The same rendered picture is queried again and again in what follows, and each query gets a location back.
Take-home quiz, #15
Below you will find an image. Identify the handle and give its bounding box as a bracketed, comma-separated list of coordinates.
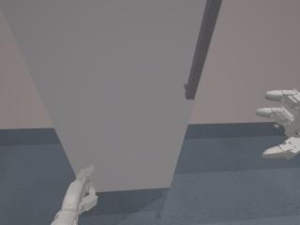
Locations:
[184, 0, 222, 100]

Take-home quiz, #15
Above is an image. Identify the robot left hand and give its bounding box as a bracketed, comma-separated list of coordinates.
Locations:
[61, 165, 98, 215]

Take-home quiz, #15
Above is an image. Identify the robot right hand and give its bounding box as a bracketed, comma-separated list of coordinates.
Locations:
[255, 89, 300, 159]

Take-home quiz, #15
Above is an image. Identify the fridge door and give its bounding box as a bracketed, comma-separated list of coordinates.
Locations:
[0, 0, 224, 193]

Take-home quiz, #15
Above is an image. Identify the left robot forearm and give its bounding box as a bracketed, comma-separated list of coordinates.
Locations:
[51, 208, 79, 225]

